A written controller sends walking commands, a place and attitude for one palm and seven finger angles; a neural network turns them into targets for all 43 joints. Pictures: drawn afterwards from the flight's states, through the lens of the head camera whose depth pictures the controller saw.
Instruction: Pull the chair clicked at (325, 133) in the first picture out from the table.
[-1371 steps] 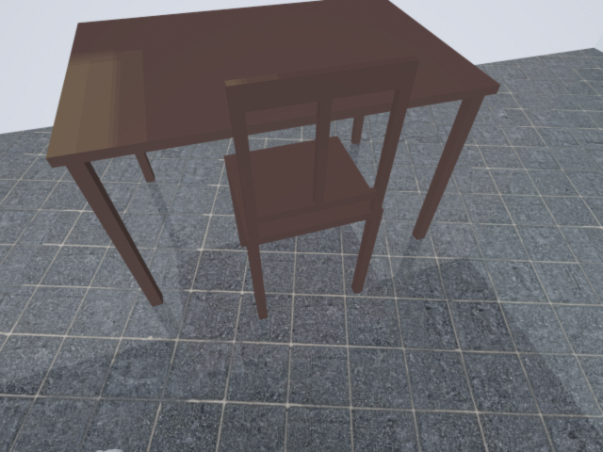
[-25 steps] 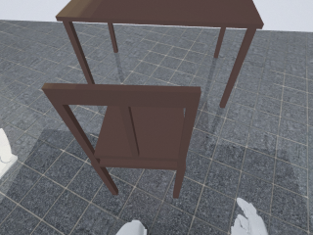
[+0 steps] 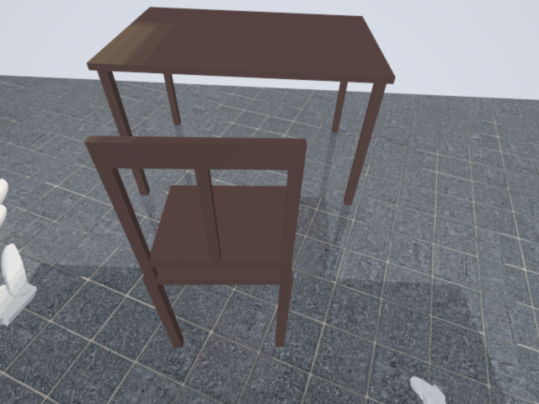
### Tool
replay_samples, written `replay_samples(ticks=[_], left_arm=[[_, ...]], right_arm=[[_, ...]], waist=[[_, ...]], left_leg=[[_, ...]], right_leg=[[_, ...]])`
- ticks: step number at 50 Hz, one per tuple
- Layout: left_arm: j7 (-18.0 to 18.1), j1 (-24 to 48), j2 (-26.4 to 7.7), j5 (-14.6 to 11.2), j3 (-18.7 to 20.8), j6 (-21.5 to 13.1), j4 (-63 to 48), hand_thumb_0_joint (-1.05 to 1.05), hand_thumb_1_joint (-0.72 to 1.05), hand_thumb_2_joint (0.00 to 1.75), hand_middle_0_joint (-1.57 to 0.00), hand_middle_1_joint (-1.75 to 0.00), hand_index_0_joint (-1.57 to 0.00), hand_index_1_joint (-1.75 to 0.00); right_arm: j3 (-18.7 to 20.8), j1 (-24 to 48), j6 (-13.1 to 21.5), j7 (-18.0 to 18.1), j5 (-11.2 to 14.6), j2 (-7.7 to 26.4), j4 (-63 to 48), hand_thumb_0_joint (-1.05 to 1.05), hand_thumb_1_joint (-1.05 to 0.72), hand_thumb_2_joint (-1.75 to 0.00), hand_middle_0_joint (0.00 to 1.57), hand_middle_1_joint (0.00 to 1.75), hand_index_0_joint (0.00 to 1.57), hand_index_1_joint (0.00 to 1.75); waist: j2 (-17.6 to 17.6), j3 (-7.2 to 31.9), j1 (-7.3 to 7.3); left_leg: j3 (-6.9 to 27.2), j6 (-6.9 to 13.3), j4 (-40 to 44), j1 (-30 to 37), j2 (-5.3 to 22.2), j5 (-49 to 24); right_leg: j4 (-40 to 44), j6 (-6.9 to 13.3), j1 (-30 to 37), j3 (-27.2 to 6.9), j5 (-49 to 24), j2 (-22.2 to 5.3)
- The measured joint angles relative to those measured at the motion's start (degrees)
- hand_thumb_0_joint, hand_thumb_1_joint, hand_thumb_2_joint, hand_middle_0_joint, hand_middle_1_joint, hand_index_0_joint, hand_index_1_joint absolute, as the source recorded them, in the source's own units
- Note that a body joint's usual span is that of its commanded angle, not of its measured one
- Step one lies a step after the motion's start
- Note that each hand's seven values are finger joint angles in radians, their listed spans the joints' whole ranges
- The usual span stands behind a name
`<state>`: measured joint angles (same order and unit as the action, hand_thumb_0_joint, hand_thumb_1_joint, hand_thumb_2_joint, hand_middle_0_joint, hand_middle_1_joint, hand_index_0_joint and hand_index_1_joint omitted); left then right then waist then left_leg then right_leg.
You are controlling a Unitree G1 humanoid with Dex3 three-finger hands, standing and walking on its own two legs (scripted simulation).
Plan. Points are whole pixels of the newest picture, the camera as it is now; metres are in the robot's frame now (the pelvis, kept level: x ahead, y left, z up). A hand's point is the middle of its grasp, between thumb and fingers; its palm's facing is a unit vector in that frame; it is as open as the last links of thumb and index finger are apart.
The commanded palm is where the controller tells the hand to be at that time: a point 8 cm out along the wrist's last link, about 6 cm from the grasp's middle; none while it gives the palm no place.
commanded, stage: stop stepping back and stand still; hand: left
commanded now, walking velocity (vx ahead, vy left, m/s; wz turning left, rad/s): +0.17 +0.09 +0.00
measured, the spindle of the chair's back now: (209, 218) +0.51 +0.17 -0.07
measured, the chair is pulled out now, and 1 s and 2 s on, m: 0.62 0.62 0.62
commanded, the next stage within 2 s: let the arm hang, fingers relaxed in 0.40 s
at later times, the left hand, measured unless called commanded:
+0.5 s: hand (21, 298) +0.18 +0.28 +0.16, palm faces +0.50 -0.75 -0.43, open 7.4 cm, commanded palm none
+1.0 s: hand out of the picture +0.00 +0.19 -0.17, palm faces +0.06 -0.97 -0.23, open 7.1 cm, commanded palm none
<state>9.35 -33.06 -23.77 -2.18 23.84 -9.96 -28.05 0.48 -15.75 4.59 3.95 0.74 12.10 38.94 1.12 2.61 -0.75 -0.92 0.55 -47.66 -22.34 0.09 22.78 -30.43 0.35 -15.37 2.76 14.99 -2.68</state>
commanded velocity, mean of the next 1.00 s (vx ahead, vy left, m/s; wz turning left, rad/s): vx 0.03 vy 0.00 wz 0.00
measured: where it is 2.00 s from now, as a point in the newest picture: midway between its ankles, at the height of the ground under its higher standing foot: outside the picture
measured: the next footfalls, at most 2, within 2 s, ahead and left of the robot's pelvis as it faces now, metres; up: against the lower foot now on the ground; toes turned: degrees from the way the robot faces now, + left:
left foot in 0.06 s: +0.01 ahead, +0.13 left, +0.00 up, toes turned +3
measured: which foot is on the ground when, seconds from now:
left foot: up 0.00-0.04, down 0.06-1.00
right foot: down 0.00-1.00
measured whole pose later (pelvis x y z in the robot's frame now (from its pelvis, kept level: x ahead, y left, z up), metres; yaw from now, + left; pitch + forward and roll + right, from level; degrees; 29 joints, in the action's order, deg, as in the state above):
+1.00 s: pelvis -0.01 +0.00 +0.00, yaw +3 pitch -1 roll +0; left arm 1.5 -16.7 -11.8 0.6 0.5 1.9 56.2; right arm -0.1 -20.5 -1.3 1.1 -0.9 8.8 58.6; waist 0.3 -3.6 0.5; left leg 0.7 -0.6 -27.2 -10.9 1.2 15.3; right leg -25.6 0.2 -13.0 5.2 11.4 -1.9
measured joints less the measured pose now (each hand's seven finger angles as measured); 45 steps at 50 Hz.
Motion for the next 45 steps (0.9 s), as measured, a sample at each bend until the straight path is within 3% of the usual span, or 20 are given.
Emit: replay_samples(ticks=[3, 4, 10, 15, 21, 25, 27, 31, 34, 37, 39, 42, 45], left_arm=[[0.6, 3.4, 1.6, 0.6, -0.7, -0.3, 3.1, 0.01, 0.89, 0.9, -0.22, -0.3, -0.21, -0.3], [0.7, 4.3, 1.9, 0.8, -0.8, -0.4, 3.5, 0.01, 0.89, 0.9, -0.22, -0.3, -0.21, -0.3], [0.3, 0.0, 0.5, 1.8, -0.2, -0.8, 2.5, 0.02, 0.89, 0.9, -0.21, -0.3, -0.21, -0.3], [0.1, -0.3, -0.6, 2.0, 0.5, -2.3, 1.4, 0.02, 0.89, 0.9, -0.22, -0.3, -0.21, -0.3], [0.7, 2.2, 2.1, 1.6, 0.1, -2.2, 3.8, 0.02, 0.89, 0.9, -0.22, -0.3, -0.21, -0.3], [0.5, 3.6, 3.6, 1.3, -1.3, -1.3, 4.5, 0.02, 0.89, 0.9, -0.21, -0.3, -0.21, -0.3], [-2.0, 7.3, 3.2, 3.1, -4.8, -0.6, 11.4, 0.01, 0.89, 0.9, -0.21, -0.3, -0.21, -0.3], [-6.6, 16.6, 7.4, 4.0, -15.0, 8.2, 38.2, 0.01, 0.9, 0.9, -0.2, -0.3, -0.2, -0.3], [-8.0, 19.4, 11.4, 4.0, -20.5, 12.5, 56.3, 0.01, 0.91, 0.9, -0.2, -0.3, -0.19, -0.29], [-8.7, 18.8, 15.0, 3.7, -24.5, 14.0, 68.7, 0.01, 0.91, 0.9, -0.2, -0.29, -0.19, -0.29], [-7.9, 18.3, 16.7, 1.8, -23.3, 12.8, 72.8, -0.02, 0.95, 0.9, -0.21, -0.3, -0.2, -0.29], [-7.5, 19.2, 15.0, 2.5, -22.6, 11.5, 75.3, -0.07, 1.01, 0.89, -0.21, -0.3, -0.21, -0.3], [-7.8, 18.6, 13.3, 2.9, -23.1, 11.5, 78.9, -0.07, 1.0, 0.89, -0.21, -0.3, -0.21, -0.3]], right_arm=[[0.8, -2.4, 1.0, 0.7, -0.1, 1.8, 0.3, 0.01, -0.9, -0.9, 0.2, 0.3, 0.2, 0.3], [1.3, -2.1, 1.3, 0.8, 0.0, 1.8, 0.8, 0.01, -0.9, -0.9, 0.2, 0.3, 0.2, 0.3], [1.5, -1.9, 2.9, 0.5, 0.5, 0.2, -0.6, 0.02, -0.91, -0.9, 0.2, 0.3, 0.2, 0.3], [0.7, -1.4, 4.1, 0.2, 0.5, -1.2, -0.4, 0.02, -0.9, -0.9, 0.2, 0.3, 0.2, 0.3], [-0.3, 0.3, 3.9, -0.1, 0.3, -1.8, 0.2, 0.01, -0.9, -0.9, 0.2, 0.3, 0.2, 0.3], [-0.5, 2.4, 3.4, -0.4, 0.0, -1.6, 0.0, 0.01, -0.9, -0.9, 0.2, 0.3, 0.2, 0.3], [0.7, 3.9, 3.6, -2.5, -0.7, -0.7, 1.7, 0.01, -0.9, -0.9, 0.2, 0.3, 0.2, 0.3], [1.2, 7.1, -1.4, -4.1, -1.8, 1.3, 5.6, 0.01, -0.9, -0.9, 0.2, 0.3, 0.2, 0.3], [0.2, 7.2, -3.5, -4.4, -2.1, 0.5, 7.1, 0.01, -0.91, -0.9, 0.2, 0.3, 0.2, 0.3], [-1.0, 5.6, -4.2, -4.2, -2.1, -0.9, 9.4, 0.01, -0.91, -0.9, 0.2, 0.3, 0.2, 0.3], [-1.3, 3.7, -4.5, -3.8, -1.9, -1.8, 11.4, 0.01, -0.91, -0.9, 0.2, 0.3, 0.2, 0.3], [-1.3, 0.7, -5.3, -3.4, -2.0, -2.8, 14.8, 0.01, -0.91, -0.9, 0.2, 0.3, 0.2, 0.3], [-0.9, -1.7, -5.9, -3.1, -2.0, -3.1, 17.3, 0.01, -0.91, -0.9, 0.2, 0.3, 0.2, 0.3]], waist=[[-1.7, 1.3, 1.63], [-1.4, 0.4, 2.06], [-0.3, -1.7, 3.21], [-0.9, -2.1, 2.01], [-2.7, -1.5, 0.4], [-2.7, -2.2, 0.1], [-3.0, -1.5, -0.07], [-4.2, -1.0, 0.46], [-2.4, -2.6, 1.7], [0.3, -4.5, 2.35], [1.6, -5.5, 2.09], [2.0, -6.3, 0.71], [1.0, -6.3, 0.61]], left_leg=[[0.4, 1.1, 14.7, 8.5, 1.2, -0.1], [0.6, 0.6, 17.2, 9.3, 0.9, -4.6], [-0.5, 0.1, 18.5, 10.1, 0.3, -7.0], [-0.1, 0.0, 17.1, 9.7, 0.7, -6.2], [0.0, -0.4, 17.1, 10.0, 1.4, -5.5], [-0.1, -0.7, 18.5, 11.0, 1.6, -5.8], [0.4, -0.6, 17.2, 8.9, 0.9, -5.7], [0.8, -0.2, 14.7, 6.6, -0.6, -4.7], [0.5, -0.2, 15.0, 7.7, -1.1, -4.6], [0.3, -0.4, 16.5, 9.6, -0.6, -5.2], [0.9, -0.7, 17.3, 10.1, -0.1, -5.6], [1.9, -1.1, 18.4, 10.4, 0.7, -6.5], [2.0, -1.2, 19.2, 10.7, 1.1, -6.9]], right_leg=[[-0.2, -0.8, -1.1, 2.2, -0.7, 0.2], [-0.6, -1.0, -1.3, 2.5, -0.8, -0.3], [1.2, -1.3, -0.3, 1.0, -0.9, -0.5], [1.8, -1.0, 0.1, 0.9, -3.1, 0.2], [2.7, -1.0, 0.8, 0.8, -2.9, 1.0], [3.8, -0.8, 1.6, 0.8, -3.1, 1.3], [1.7, -0.9, -0.6, 1.2, -2.3, 0.5], [-2.7, -1.3, -3.4, 1.4, 0.1, -1.1], [-3.9, -1.3, -3.1, 1.0, 0.9, -1.7], [-2.6, -1.2, -1.4, 0.9, 0.3, -1.2], [-0.8, -0.9, -0.2, 1.5, -0.5, -0.6], [2.2, -0.4, 1.2, 2.6, -2.1, 0.3], [4.0, -0.2, 2.0, 2.9, -3.1, 0.7]])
